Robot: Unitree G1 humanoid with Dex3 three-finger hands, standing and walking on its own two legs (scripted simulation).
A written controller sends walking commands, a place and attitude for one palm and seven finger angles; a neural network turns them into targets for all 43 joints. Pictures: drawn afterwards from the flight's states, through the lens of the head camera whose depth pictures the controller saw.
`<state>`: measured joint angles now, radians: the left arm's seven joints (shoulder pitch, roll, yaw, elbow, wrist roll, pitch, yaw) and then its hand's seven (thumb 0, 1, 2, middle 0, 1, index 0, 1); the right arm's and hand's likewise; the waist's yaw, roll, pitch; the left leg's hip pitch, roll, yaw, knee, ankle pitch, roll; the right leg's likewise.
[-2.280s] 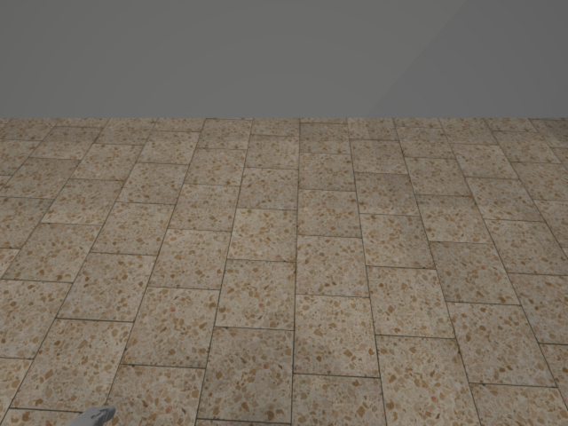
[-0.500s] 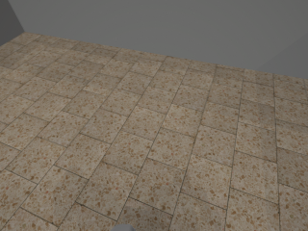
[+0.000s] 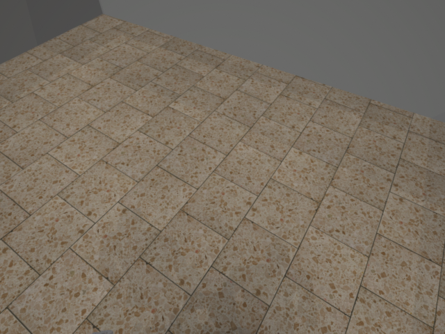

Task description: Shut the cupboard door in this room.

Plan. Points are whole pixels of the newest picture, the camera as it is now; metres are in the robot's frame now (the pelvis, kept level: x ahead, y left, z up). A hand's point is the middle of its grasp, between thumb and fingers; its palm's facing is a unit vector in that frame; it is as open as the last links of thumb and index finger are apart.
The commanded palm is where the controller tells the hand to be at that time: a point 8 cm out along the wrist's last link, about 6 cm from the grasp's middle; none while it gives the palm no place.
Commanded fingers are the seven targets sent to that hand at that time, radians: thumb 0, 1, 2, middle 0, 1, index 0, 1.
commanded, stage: turn or walk to find it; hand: left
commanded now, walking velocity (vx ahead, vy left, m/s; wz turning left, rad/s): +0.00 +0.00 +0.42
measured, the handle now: out of the picture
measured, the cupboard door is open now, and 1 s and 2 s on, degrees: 84 84 84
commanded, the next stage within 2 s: none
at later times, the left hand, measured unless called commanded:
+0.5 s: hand out of the picture -0.04 +0.22 -0.20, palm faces +0.28 -0.94 -0.20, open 7.4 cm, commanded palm none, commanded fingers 0.00 0.90 0.90 -0.20 -0.30 -0.20 -0.30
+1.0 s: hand out of the picture -0.01 +0.24 -0.15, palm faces +0.43 -0.87 -0.24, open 7.4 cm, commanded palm none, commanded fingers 0.00 0.90 0.90 -0.20 -0.30 -0.20 -0.30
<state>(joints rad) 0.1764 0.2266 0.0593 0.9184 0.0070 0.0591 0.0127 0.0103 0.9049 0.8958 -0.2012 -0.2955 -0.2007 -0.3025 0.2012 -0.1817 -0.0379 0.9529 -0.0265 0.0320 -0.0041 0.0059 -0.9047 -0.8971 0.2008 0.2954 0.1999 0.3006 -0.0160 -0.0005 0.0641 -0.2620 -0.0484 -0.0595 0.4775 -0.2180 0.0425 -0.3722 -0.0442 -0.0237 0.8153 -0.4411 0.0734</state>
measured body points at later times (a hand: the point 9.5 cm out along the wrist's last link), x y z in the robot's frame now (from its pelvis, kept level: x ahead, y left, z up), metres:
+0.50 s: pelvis -0.02 +0.02 -0.02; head +0.01 +0.06 +0.43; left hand -0.05 +0.27 -0.18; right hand +0.11 -0.22 -0.15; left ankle -0.05 +0.11 -0.74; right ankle -0.01 -0.13 -0.74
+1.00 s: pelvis -0.04 +0.01 -0.01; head -0.02 +0.01 +0.44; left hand -0.03 +0.28 -0.13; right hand +0.10 -0.20 -0.16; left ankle -0.05 +0.11 -0.74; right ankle +0.01 -0.11 -0.74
